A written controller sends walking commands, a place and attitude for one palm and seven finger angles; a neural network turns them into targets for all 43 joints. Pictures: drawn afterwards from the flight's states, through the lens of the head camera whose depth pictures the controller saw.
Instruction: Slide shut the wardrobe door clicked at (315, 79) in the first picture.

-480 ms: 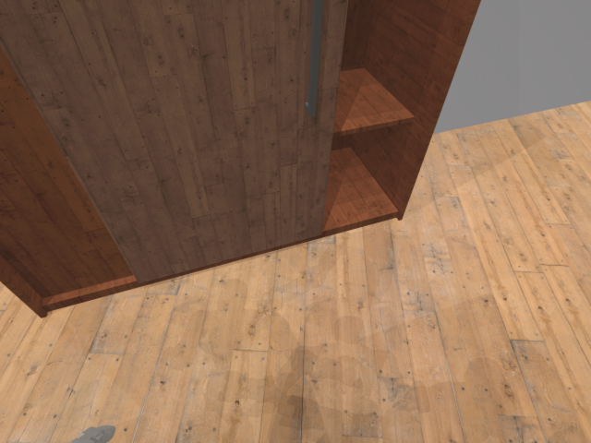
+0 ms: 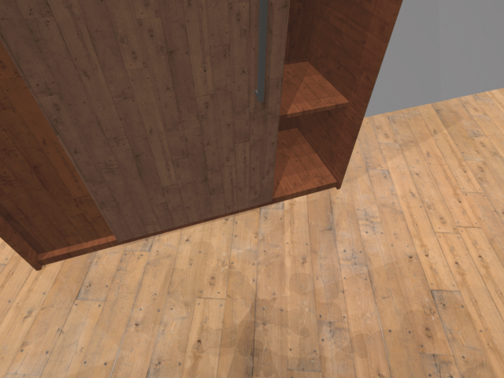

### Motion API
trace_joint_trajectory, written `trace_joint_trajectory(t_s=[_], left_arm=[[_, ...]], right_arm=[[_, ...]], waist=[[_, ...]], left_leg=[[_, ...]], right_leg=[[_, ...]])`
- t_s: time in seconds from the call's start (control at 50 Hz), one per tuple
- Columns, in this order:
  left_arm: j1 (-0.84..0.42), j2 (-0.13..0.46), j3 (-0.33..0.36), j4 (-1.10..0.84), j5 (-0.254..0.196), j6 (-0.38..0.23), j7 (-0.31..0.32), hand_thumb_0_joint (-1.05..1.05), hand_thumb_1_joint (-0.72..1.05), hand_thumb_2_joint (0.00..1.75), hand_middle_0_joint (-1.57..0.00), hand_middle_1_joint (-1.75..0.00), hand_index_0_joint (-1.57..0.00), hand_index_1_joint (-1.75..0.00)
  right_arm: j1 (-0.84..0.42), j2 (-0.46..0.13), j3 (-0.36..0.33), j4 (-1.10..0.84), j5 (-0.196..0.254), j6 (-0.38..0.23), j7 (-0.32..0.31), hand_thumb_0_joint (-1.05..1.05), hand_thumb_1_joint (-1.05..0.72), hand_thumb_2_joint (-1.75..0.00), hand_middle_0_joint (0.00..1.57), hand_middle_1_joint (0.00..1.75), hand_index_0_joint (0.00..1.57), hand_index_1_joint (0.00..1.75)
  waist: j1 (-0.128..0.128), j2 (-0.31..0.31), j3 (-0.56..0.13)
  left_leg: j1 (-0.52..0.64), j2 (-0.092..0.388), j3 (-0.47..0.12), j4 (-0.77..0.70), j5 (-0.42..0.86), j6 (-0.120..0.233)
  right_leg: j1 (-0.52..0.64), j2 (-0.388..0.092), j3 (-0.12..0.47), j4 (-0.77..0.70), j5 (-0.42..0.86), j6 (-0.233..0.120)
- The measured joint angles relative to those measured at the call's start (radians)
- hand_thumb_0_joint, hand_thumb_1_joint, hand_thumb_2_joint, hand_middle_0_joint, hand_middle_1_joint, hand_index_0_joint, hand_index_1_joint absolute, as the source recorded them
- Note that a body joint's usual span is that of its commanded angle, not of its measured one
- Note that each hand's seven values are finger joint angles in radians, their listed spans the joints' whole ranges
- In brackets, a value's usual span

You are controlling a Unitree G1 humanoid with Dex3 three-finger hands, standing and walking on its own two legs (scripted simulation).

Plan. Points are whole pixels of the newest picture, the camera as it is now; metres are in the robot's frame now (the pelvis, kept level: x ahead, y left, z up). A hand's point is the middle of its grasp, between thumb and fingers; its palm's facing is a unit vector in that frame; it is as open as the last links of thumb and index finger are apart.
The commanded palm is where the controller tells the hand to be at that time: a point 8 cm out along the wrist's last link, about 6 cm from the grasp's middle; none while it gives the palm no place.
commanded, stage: stand and wait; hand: left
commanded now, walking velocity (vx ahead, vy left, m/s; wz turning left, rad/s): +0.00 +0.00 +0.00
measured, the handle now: (260, 48) +1.00 +0.04 +0.08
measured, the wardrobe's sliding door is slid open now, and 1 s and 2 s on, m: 0.39 0.39 0.39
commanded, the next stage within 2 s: look at it before walking up in 0.34 s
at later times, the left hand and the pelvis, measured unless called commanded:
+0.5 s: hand out of the picture +0.07 +0.24 -0.15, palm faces -0.02 -0.94 -0.34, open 7.4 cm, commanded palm none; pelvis -0.01 -0.01 +0.00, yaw +0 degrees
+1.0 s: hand out of the picture +0.07 +0.25 -0.15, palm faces -0.02 -0.94 -0.34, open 7.4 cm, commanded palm none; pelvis -0.01 +0.00 +0.00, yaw +0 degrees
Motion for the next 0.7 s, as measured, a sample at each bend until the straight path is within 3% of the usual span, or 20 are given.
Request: trace_joint_trajectory(t_s=[0.7], left_arm=[[-0.022,0.007,0.004,0.046,-0.001,-0.012,-0.002,0.01,0.91,0.90,-0.20,-0.30,-0.20,-0.30]], right_arm=[[0.017,0.002,0.001,0.066,0.002,-0.009,0.003,0.01,-0.90,-0.89,0.20,0.30,0.20,0.30]], waist=[[-0.009,-0.005,-0.004]], left_leg=[[0.004,0.015,0.004,-0.046,0.041,-0.008]], right_leg=[[0.008,0.015,0.004,-0.061,0.052,-0.006]])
